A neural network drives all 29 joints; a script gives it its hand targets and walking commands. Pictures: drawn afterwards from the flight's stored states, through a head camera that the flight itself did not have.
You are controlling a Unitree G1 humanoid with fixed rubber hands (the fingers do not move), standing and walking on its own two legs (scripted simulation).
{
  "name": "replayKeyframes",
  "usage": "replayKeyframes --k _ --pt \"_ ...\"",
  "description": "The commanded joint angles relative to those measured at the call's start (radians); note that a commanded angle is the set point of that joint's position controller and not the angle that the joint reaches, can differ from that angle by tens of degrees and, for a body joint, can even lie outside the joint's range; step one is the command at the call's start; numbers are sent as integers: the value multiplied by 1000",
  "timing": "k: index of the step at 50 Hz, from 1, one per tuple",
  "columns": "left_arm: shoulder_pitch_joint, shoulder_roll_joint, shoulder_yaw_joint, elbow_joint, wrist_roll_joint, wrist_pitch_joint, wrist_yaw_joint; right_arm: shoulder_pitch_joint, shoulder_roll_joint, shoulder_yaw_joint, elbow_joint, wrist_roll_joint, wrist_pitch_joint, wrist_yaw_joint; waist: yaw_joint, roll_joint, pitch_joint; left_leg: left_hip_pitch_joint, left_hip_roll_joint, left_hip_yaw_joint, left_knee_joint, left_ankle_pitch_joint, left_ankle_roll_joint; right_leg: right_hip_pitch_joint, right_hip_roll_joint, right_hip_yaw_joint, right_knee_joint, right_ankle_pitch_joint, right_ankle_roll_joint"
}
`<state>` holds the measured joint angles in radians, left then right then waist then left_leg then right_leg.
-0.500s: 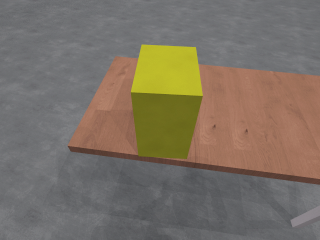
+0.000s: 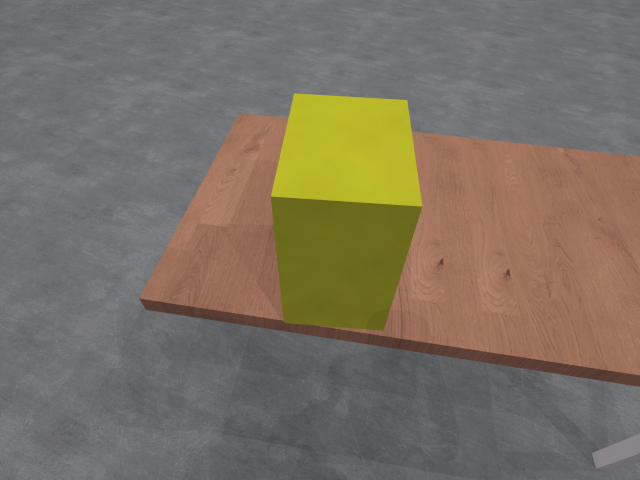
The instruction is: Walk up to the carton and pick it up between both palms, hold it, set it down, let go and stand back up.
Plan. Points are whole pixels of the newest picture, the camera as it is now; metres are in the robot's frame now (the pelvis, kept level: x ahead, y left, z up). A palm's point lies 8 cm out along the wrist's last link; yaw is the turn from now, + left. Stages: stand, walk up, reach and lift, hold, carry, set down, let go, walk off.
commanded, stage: walk up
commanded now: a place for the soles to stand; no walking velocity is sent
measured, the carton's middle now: (341, 218) +0.48 -0.02 +0.03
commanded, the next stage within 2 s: reach and lift in 0.98 s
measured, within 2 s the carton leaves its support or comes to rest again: neither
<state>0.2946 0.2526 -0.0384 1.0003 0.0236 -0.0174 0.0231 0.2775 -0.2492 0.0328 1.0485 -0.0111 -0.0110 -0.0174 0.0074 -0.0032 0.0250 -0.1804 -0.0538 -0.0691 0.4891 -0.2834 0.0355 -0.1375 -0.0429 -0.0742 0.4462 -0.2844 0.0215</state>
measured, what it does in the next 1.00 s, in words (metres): stands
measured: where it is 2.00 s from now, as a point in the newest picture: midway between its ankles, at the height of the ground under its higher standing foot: outside the picture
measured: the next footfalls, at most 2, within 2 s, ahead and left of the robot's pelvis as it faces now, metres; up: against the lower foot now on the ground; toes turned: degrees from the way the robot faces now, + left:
none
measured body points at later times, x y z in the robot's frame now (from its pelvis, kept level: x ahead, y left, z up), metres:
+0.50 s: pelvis +0.00 +0.00 +0.00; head +0.01 +0.01 +0.45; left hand +0.02 +0.26 -0.15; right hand +0.04 -0.26 -0.14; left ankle -0.01 +0.10 -0.74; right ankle -0.03 -0.13 -0.74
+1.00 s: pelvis +0.00 +0.00 +0.00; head +0.00 +0.01 +0.45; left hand -0.02 +0.25 -0.16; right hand +0.02 -0.26 -0.14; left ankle -0.01 +0.10 -0.74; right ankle -0.03 -0.13 -0.74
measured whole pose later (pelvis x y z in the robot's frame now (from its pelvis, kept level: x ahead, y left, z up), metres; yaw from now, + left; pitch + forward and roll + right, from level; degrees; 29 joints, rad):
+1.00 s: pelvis +0.00 +0.00 +0.00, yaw +3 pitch -2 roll -1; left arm 0.33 0.25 -0.04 1.05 0.03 -0.01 0.02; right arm 0.29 -0.25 0.05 1.09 -0.01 -0.01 -0.03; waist 0.01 -0.01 0.03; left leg -0.18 -0.06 -0.11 0.50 -0.28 0.03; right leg -0.10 -0.05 -0.12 0.43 -0.29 0.02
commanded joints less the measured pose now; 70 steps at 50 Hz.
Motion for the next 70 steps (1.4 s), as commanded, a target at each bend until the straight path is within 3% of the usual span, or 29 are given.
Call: replayKeyframes --k 1,2,9,10,11,17,21,29,31,32,39,42,47,49,50,51,53,54,56,57,58,59,60,62,63,64,65,67,70 --pt "39 106 23 -29 1 -7 3 48 -132 -27 -25 5 -8 -7 -5 21 -15 -33 115 -108 -60 328 9 38 -84 71 -38 244 -89" --pt "37 114 25 -31 0 -7 4 51 -120 -23 -19 5 -7 -6 -3 -15 -21 -30 114 -108 -60 328 16 48 -84 75 -40 243 -92" --pt "46 110 25 -33 5 6 6 39 -134 -22 -21 3 0 -12 2 -3 23 -50 110 -114 -55 323 17 41 -89 72 -28 237 -94" --pt "36 106 24 -27 2 4 5 46 -135 -26 -19 0 -1 -13 -1 21 27 -58 114 -100 -49 400 11 60 -93 69 -14 283 -91" --pt "62 105 23 -21 0 2 5 34 -134 -25 -21 2 -3 -12 15 17 7 -55 113 -108 -44 396 14 73 -95 67 -16 301 -91" --pt "55 108 20 -12 1 7 10 34 -125 -25 -30 6 2 -11 2 38 37 -51 100 -101 -58 318 10 14 -101 67 -40 204 -92" --pt "41 94 20 -14 3 6 8 37 -129 -21 -28 5 3 -10 5 -27 59 -79 109 -121 -64 308 11 33 -93 66 -49 201 -92" --pt "48 104 22 -4 1 8 7 45 -123 -19 -13 3 2 -11 -3 49 54 -76 95 -126 -90 222 10 29 -100 65 -80 89 -90" --pt "46 106 18 -2 4 7 5 52 -113 -15 -8 6 2 -12 -4 -13 56 -88 98 -136 -93 232 11 39 -87 53 -76 97 -87" --pt "69 89 17 7 2 6 5 47 -123 -22 -7 3 -1 -10 5 22 37 -72 100 -128 -89 226 20 47 -88 50 -79 93 -86" --pt "72 105 18 15 3 7 5 74 -127 -12 9 7 -4 -14 -6 -12 62 -87 96 -139 -97 182 9 38 -103 69 -96 64 -93" --pt "88 99 12 21 1 2 6 49 -120 -8 12 7 -5 -12 5 37 61 -98 93 -133 -87 206 18 53 -99 65 -98 85 -88" --pt "73 102 13 26 5 2 5 62 -111 -2 22 -1 -5 -15 -3 -39 62 -110 97 -137 -71 226 11 72 -105 51 -98 131 -89" --pt "99 98 15 24 6 2 5 58 -122 -3 27 0 -5 -16 6 17 59 -127 93 -119 -52 271 11 98 -113 56 -84 203 -91" --pt "-788 309 61 -407 -88 218 -27 -812 -49 -182 -233 -105 -55 25 -65 -38 -103 -357 96 64 100 10 -54 -221 -3 21 181 -99 -63" --pt "-579 292 39 -406 -85 337 6 -598 -100 -217 -167 -148 -10 58 -50 -3 57 -459 102 104 107 -209 -70 -224 -20 18 228 -214 -72" --pt "-484 194 22 -475 -87 498 8 -502 -124 -224 -215 -127 91 106 -54 -21 -105 -382 114 105 124 -153 -78 -160 -20 -15 282 -132 -74" --pt "-457 173 37 -506 -75 555 6 -460 -133 -197 -220 -101 123 121 -16 10 -152 -328 110 117 148 -70 -89 -208 -16 -23 299 -53 -69" --pt "-375 115 79 -519 -4 681 -2 -353 -148 -125 -98 0 155 135 -12 139 -251 -127 131 90 203 253 -121 -270 15 -53 340 92 -76" --pt "-312 84 98 -527 22 718 -7 -318 -190 -80 -50 49 155 133 -35 169 -279 19 139 61 239 555 -138 -289 41 -75 358 199 -72" --pt "-231 48 111 -499 36 760 -23 -286 -220 -38 -17 100 169 127 -32 174 -282 122 146 25 235 718 -152 -268 61 -75 316 206 -73" --pt "-189 38 130 -546 54 782 -41 -289 -222 -6 -38 135 171 117 -33 141 -288 172 138 31 229 763 -156 -238 76 -79 262 260 -77" --pt "-127 17 149 -583 72 789 -58 -278 -242 13 -81 151 167 104 -25 112 -270 225 131 37 192 749 -162 -178 82 -71 200 297 -74" --pt "-88 46 192 -635 102 782 -83 -295 -230 31 -171 159 167 71 -7 46 -159 132 80 88 119 533 -150 -42 84 -44 107 385 -62" --pt "-88 57 204 -643 149 765 -95 -328 -266 21 -123 162 148 70 -43 44 -190 169 73 68 86 456 -113 -105 104 -48 78 302 -47" --pt "-131 78 219 -618 123 736 -90 -347 -214 34 -237 131 132 48 -7 -38 -60 99 50 125 67 290 -84 -139 80 -49 26 262 -48" --pt "-153 105 213 -615 117 707 -79 -338 -175 35 -282 103 123 35 -1 -67 -4 26 41 140 69 244 -72 -118 67 -37 37 324 -36" --pt "-210 136 225 -630 113 631 -65 -333 -93 25 -381 67 96 36 38 -58 -3 -55 32 175 43 201 -72 -55 53 -2 14 263 -25" --pt "-327 156 233 -643 97 520 -67 -338 1 -23 -495 16 58 45 49 -49 -38 -140 48 193 38 105 -57 -71 4 81 -8 164 -13"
